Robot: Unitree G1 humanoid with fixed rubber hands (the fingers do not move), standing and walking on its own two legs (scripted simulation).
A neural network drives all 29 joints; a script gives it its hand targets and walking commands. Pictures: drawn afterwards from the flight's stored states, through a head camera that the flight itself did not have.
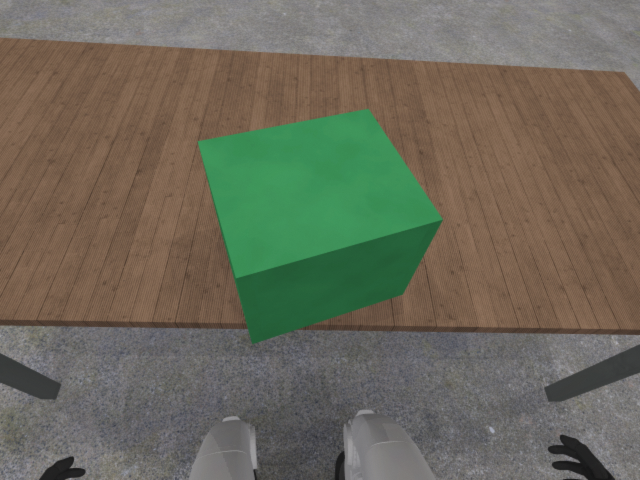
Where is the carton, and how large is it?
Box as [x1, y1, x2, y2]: [198, 109, 442, 343]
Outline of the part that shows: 368,109 198,141 220,229 252,343 402,294 442,220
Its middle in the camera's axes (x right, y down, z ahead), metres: -0.01 -0.01 +0.53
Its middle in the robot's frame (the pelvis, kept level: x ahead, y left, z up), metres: +0.41 +0.00 +0.03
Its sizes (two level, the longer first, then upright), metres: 0.235 0.203 0.190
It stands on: a table, 0.65 m high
